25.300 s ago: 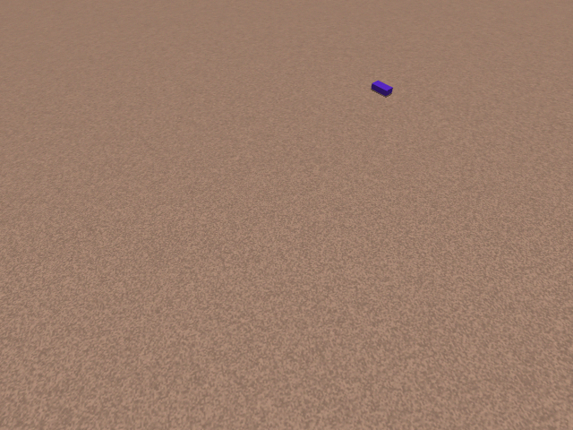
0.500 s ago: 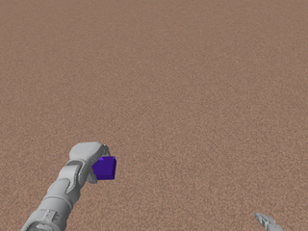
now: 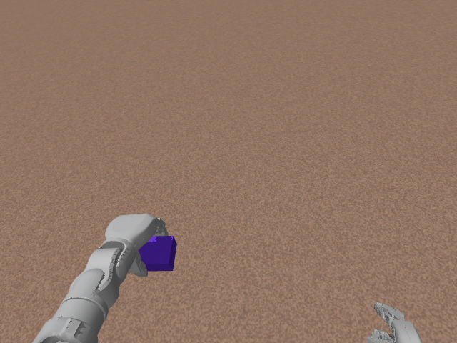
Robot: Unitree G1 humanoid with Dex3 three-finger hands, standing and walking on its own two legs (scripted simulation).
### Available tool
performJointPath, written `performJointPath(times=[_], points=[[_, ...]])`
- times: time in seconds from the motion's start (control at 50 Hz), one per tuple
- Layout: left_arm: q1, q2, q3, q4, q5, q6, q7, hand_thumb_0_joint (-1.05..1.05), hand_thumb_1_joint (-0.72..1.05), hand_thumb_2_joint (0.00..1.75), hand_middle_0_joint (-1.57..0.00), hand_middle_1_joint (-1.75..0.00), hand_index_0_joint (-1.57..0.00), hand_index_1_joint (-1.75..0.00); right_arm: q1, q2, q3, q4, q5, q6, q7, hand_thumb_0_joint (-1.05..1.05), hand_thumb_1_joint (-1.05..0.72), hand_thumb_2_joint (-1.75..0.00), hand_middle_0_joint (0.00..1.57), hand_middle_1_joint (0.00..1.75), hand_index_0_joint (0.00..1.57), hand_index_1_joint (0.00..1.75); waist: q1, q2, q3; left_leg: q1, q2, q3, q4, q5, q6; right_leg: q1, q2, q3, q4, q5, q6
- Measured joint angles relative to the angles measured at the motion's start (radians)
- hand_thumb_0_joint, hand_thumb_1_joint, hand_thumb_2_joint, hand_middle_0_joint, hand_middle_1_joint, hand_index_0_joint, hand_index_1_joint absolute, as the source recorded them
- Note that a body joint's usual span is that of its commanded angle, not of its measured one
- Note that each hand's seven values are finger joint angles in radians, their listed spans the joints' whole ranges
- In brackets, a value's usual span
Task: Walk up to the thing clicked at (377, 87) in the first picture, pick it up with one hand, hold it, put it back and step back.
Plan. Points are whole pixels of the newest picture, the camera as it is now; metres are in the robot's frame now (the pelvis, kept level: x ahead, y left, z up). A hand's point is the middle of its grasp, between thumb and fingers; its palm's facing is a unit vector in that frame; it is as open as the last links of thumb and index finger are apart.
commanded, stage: hold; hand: left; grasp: from above
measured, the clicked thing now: (143, 253) +0.30 +0.23 -0.07
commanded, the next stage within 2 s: crouch in 0.80 s
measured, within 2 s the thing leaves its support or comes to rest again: neither
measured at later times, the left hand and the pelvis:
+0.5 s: hand (138, 251) +0.28 +0.22 -0.03, palm faces -0.46 -0.04 -0.89, open 8.8 cm; pelvis +0.00 +0.00 +0.01, yaw +0 degrees
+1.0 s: hand (140, 243) +0.30 +0.22 -0.03, palm faces -0.46 -0.04 -0.89, open 8.8 cm; pelvis +0.02 +0.00 +0.01, yaw +0 degrees
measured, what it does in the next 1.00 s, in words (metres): stands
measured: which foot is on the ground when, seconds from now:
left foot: down 0.00-1.00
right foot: down 0.00-1.00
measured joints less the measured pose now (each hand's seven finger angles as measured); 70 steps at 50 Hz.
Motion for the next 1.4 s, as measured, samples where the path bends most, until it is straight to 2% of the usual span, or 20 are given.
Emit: performJointPath(times=[0.46, 0.8, 1.04, 1.12, 1.2, 1.3, 1.4], points=[[0.016, 0.007, -0.003, -0.052, -0.013, 0.000, -0.028, 0.00, 0.19, 0.29, -0.85, -0.30, -0.87, -0.28, -0.023, 0.006, 0.014, 0.001, 0.006, -0.006, -0.011, 0.01, -0.91, -0.90, 0.20, 0.30, 0.20, 0.30, 0.009, 0.007, 0.024, 0.054, -0.002, 0.001, -0.061, 0.030, -0.002, 0.051, 0.000, 0.000, -0.053, 0.026, -0.002], [0.001, -0.003, -0.004, -0.008, 0.005, 0.001, 0.006, 0.00, 0.19, 0.30, -0.86, -0.29, -0.87, -0.28, -0.018, 0.007, 0.003, 0.012, 0.004, 0.007, -0.008, 0.01, -0.90, -0.90, 0.21, 0.30, 0.20, 0.30, 0.009, 0.001, 0.024, 0.060, -0.001, -0.002, -0.071, 0.021, -0.004, 0.058, 0.001, -0.003, -0.064, 0.017, -0.003], [0.003, -0.004, 0.004, 0.002, 0.001, -0.001, 0.009, 0.00, 0.19, 0.29, -0.86, -0.28, -0.88, -0.27, -0.008, 0.004, -0.005, 0.004, 0.004, 0.021, -0.001, 0.01, -0.90, -0.90, 0.21, 0.30, 0.20, 0.30, -0.002, 0.002, 0.016, 0.066, 0.000, -0.003, -0.076, 0.015, -0.004, 0.065, 0.002, -0.004, -0.070, 0.010, -0.003], [0.001, -0.012, 0.011, 0.045, 0.021, -0.027, 0.053, 0.00, 0.18, 0.30, -0.87, -0.27, -0.89, -0.25, -0.012, 0.006, -0.003, -0.004, -0.003, 0.027, 0.003, 0.01, -0.90, -0.90, 0.21, 0.30, 0.20, 0.30, -0.008, -0.008, 0.016, 0.032, 0.000, -0.008, -0.048, 0.006, -0.005, 0.032, 0.001, -0.008, -0.042, -0.001, -0.004], [-0.037, -0.025, 0.011, 0.137, 0.070, -0.048, 0.132, 0.00, 0.17, 0.30, -0.88, -0.26, -0.90, -0.24, -0.018, 0.007, -0.007, 0.000, -0.020, 0.030, 0.016, 0.01, -0.89, -0.90, 0.21, 0.30, 0.20, 0.30, -0.013, -0.022, 0.006, -0.060, 0.000, -0.018, 0.028, -0.020, -0.007, -0.054, -0.001, -0.015, 0.030, -0.027, -0.006], [-0.136, -0.034, 0.009, 0.289, 0.129, -0.051, 0.235, 0.00, 0.17, 0.30, -0.88, -0.24, -0.90, -0.22, -0.014, 0.000, -0.022, 0.017, -0.042, 0.020, 0.036, 0.01, -0.89, -0.90, 0.21, 0.30, 0.20, 0.30, -0.028, -0.037, -0.031, -0.255, 0.003, -0.034, 0.206, -0.082, -0.009, -0.239, -0.001, -0.027, 0.193, -0.084, -0.007], [-0.257, -0.041, 0.020, 0.438, 0.169, -0.045, 0.324, 0.00, 0.18, 0.28, -0.89, -0.23, -0.91, -0.22, 0.008, -0.012, -0.037, 0.025, -0.063, -0.001, 0.050, 0.01, -0.90, -0.90, 0.21, 0.30, 0.20, 0.30, -0.054, -0.044, -0.078, -0.507, 0.006, -0.048, 0.432, -0.157, -0.009, -0.481, 0.000, -0.033, 0.402, -0.152, -0.002]])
